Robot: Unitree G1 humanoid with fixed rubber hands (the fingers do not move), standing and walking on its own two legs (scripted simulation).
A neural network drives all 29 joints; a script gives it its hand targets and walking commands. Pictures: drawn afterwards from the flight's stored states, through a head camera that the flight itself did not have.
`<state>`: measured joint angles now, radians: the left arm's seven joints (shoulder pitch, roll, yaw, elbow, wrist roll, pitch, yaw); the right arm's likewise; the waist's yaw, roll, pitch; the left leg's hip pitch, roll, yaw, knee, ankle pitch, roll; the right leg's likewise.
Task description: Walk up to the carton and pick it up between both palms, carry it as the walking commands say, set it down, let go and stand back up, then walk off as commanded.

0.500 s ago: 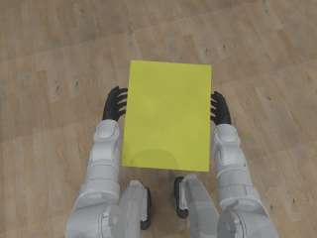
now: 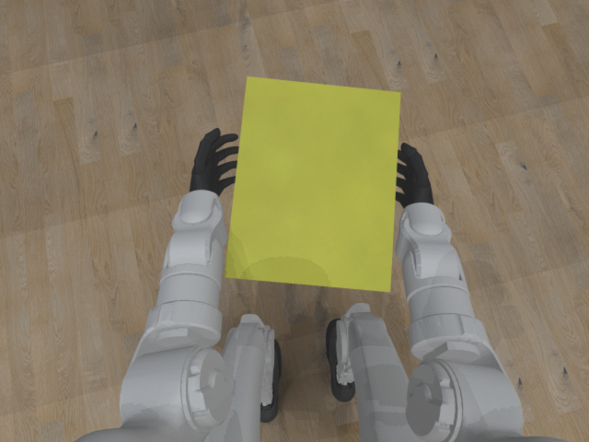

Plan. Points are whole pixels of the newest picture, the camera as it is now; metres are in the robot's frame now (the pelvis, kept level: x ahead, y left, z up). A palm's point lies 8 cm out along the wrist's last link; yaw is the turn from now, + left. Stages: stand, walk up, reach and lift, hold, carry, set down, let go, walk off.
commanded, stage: set down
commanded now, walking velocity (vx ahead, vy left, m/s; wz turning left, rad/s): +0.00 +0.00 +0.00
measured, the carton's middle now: (307, 202) +0.44 -0.01 -0.15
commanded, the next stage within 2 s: none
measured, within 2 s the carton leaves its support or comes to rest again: neither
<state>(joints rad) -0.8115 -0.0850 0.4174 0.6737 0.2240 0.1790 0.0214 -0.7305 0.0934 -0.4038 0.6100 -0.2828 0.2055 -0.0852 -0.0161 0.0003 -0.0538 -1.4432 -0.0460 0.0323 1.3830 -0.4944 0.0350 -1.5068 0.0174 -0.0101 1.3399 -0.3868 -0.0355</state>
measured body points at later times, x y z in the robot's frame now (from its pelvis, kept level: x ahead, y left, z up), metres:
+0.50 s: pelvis -0.01 +0.00 -0.07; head +0.25 -0.01 +0.29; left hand +0.48 +0.13 -0.15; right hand +0.45 -0.16 -0.16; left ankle +0.07 +0.10 -0.58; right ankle +0.11 -0.10 -0.58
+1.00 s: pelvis -0.02 +0.00 -0.13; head +0.29 +0.00 +0.20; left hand +0.50 +0.13 -0.23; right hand +0.48 -0.16 -0.25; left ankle +0.07 +0.10 -0.58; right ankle +0.11 -0.10 -0.58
